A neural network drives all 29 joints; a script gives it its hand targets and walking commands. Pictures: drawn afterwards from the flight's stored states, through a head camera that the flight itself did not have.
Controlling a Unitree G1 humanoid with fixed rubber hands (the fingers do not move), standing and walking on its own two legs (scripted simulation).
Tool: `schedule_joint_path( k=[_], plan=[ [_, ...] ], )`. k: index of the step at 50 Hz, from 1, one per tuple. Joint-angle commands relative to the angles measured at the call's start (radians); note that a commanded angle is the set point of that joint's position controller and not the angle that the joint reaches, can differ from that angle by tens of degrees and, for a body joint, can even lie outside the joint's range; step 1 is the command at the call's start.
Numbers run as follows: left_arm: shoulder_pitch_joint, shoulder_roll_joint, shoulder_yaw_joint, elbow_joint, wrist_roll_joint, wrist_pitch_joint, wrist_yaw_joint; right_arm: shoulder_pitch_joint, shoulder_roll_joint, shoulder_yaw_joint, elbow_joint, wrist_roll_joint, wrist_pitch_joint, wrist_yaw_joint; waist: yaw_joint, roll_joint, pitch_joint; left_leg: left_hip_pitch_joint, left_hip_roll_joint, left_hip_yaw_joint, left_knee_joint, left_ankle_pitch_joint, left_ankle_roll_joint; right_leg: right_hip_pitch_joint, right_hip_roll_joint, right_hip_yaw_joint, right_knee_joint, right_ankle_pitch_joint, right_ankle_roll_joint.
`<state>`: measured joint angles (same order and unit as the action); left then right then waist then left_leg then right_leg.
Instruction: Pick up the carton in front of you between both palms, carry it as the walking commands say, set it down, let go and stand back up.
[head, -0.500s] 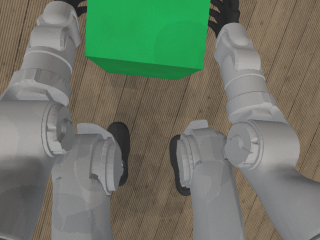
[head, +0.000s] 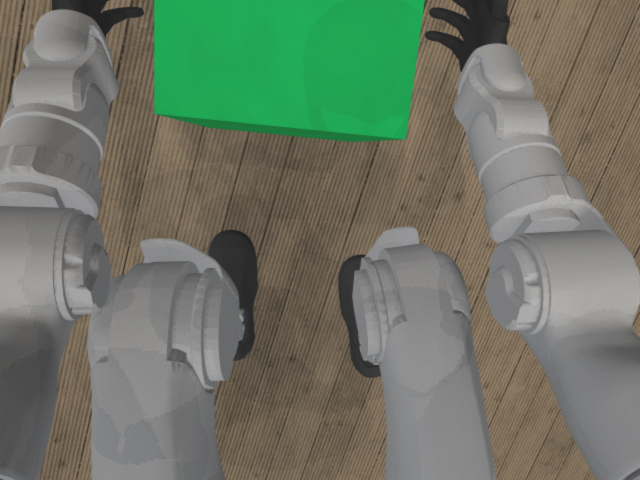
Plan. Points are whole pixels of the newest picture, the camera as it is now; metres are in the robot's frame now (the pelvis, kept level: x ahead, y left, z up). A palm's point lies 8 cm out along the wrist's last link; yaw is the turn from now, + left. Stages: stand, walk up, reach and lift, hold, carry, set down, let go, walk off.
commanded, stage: set down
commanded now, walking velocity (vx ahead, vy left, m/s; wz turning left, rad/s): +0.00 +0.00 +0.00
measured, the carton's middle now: (290, 38) +0.52 +0.03 -0.23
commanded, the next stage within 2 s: let go in 1.12 s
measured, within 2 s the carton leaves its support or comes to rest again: neither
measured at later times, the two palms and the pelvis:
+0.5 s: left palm out of the picture +0.54 +0.22 -0.03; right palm out of the picture +0.52 -0.16 -0.03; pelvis +0.01 +0.00 +0.09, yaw +0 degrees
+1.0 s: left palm out of the picture +0.54 +0.23 +0.12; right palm out of the picture +0.52 -0.17 +0.13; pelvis +0.04 +0.01 +0.22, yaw +1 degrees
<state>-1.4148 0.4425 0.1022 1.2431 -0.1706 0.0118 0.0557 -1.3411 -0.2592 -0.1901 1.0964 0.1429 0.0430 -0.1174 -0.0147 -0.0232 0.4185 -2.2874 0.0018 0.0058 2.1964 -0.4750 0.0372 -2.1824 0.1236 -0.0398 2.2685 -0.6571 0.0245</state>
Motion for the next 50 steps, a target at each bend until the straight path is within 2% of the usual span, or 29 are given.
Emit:
schedule_joint_path(
  k=[1, 6, 12, 14, 18, 23, 30, 38, 50],
  plan=[
    [-0.292, 0.110, -0.053, -0.171, -0.074, -0.037, -0.001, -0.253, -0.104, 0.067, -0.156, 0.078, -0.036, -0.003, -0.003, 0.053, -1.219, 0.767, 0.012, -0.084, -0.069, 0.348, -0.016, 0.274, -0.071, 0.022, -0.214, 0.330, 0.021],
    [-0.198, 0.150, -0.046, -0.232, -0.094, -0.018, 0.001, -0.145, -0.125, 0.070, -0.243, 0.098, -0.019, -0.027, 0.003, 0.062, -1.430, 0.897, 0.006, -0.056, -0.082, 0.393, -0.020, 0.385, -0.061, 0.002, -0.238, 0.368, 0.023],
    [-0.106, 0.135, 0.019, -0.401, -0.019, 0.051, -0.003, -0.055, -0.089, 0.028, -0.430, 0.058, 0.044, -0.050, 0.009, 0.084, -1.579, 0.970, -0.022, -0.007, -0.194, 0.323, -0.012, 0.471, -0.035, -0.005, -0.352, 0.324, 0.008],
    [-0.086, 0.118, 0.047, -0.416, 0.016, 0.075, -0.008, -0.031, -0.073, 0.005, -0.430, 0.033, 0.066, -0.053, 0.003, 0.087, -1.518, 0.931, -0.031, -0.002, -0.237, 0.281, -0.010, 0.447, -0.031, 0.000, -0.397, 0.292, 0.005],
    [-0.041, 0.071, 0.082, -0.360, 0.066, 0.085, -0.026, 0.014, -0.033, -0.043, -0.357, -0.014, 0.073, -0.042, -0.008, 0.087, -1.334, 0.813, -0.034, -0.010, -0.311, 0.222, -0.015, 0.361, -0.034, 0.008, -0.468, 0.253, 0.009],
    [-0.013, 0.045, 0.102, -0.324, 0.100, 0.078, -0.045, 0.039, -0.011, -0.065, -0.326, -0.043, 0.061, -0.022, -0.015, 0.083, -1.318, 0.808, -0.037, -0.013, -0.399, 0.219, -0.023, 0.367, -0.034, 0.001, -0.548, 0.260, 0.017],
    [0.004, 0.055, 0.114, -0.397, 0.119, 0.095, -0.051, 0.064, -0.028, -0.069, -0.408, -0.038, 0.072, -0.009, -0.014, 0.097, -1.472, 0.988, -0.047, -0.010, -0.518, 0.276, -0.027, 0.458, -0.027, -0.017, -0.655, 0.293, 0.021],
    [0.041, 0.033, 0.115, -0.515, 0.124, 0.139, -0.059, 0.123, -0.052, -0.088, -0.492, -0.039, 0.100, 0.017, -0.034, 0.135, -1.571, 1.243, -0.052, -0.023, -0.663, 0.370, -0.035, 0.515, -0.025, -0.035, -0.798, 0.338, 0.025],
    [0.139, -0.028, 0.146, -0.476, 0.176, 0.127, -0.071, 0.219, -0.033, -0.126, -0.442, -0.079, 0.075, 0.074, -0.040, 0.121, -1.460, 1.400, -0.042, -0.051, -0.901, 0.425, -0.042, 0.622, -0.039, -0.026, -1.041, 0.380, 0.034]
  ],
)
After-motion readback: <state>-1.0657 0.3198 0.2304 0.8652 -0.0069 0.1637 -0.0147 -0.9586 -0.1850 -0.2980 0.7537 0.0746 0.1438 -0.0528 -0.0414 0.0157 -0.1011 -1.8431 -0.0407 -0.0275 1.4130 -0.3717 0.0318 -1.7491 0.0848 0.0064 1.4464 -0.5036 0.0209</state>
